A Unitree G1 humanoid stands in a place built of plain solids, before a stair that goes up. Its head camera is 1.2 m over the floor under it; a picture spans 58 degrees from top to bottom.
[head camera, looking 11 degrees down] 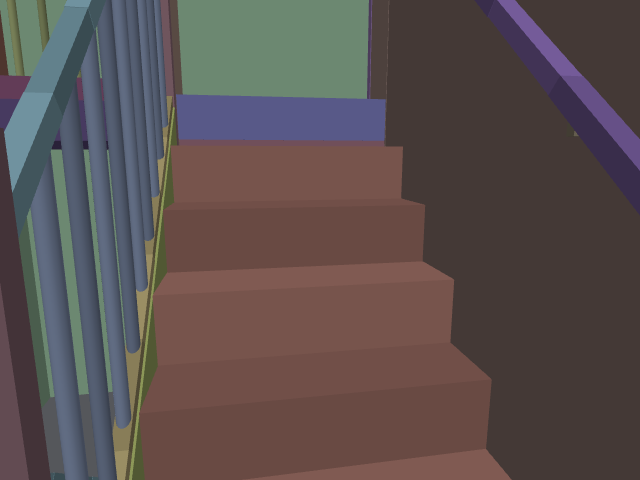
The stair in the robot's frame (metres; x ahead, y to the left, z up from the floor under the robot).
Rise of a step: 0.21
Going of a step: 0.24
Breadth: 0.89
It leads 10 degrees to the left of straight ahead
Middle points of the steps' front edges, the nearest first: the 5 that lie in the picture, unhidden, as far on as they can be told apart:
0.98 -0.02 0.62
1.21 0.02 0.83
1.44 0.06 1.03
1.68 0.11 1.24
1.91 0.15 1.45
